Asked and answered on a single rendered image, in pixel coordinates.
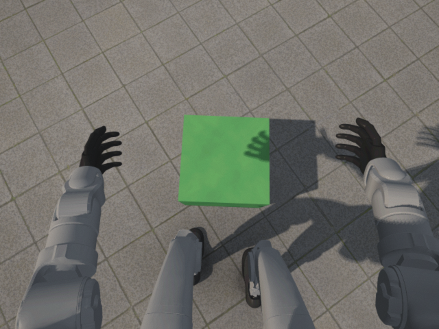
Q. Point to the left robot thigh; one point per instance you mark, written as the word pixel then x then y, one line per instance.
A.
pixel 171 303

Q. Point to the right robot hand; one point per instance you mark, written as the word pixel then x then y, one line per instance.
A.
pixel 369 142

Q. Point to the right robot upper arm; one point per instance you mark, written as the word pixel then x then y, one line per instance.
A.
pixel 408 298

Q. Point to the carton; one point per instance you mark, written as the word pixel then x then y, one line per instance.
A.
pixel 225 161

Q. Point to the right robot forearm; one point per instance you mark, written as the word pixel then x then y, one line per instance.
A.
pixel 405 236

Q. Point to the left robot hand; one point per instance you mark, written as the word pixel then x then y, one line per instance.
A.
pixel 92 154

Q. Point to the left robot upper arm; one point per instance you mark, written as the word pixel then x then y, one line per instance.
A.
pixel 72 303

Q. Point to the robot left foot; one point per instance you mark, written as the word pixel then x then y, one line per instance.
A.
pixel 200 236

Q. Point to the left robot forearm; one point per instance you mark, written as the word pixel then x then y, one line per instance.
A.
pixel 71 243

